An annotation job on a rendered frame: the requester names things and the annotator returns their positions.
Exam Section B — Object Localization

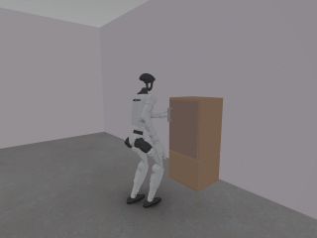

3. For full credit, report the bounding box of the robot left shin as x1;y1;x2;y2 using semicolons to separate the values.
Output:
131;165;148;198

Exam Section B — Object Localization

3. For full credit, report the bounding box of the handle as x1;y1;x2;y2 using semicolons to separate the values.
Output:
167;108;172;122

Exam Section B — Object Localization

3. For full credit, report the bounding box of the cupboard door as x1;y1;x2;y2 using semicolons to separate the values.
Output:
169;99;199;159

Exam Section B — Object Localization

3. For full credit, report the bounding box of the robot right hand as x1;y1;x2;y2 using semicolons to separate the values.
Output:
155;143;167;164

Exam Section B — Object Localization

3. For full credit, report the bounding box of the right robot forearm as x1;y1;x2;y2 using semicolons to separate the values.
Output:
144;114;160;145

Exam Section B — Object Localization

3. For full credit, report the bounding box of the left robot forearm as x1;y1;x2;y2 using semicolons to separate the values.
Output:
151;112;159;119

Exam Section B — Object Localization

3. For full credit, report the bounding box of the right robot upper arm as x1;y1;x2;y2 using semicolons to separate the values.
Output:
140;94;157;123

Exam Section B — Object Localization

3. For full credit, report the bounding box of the left robot foot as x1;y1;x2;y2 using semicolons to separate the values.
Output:
126;193;145;204

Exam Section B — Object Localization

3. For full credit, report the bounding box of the robot left hand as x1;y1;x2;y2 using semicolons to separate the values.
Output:
158;110;167;118

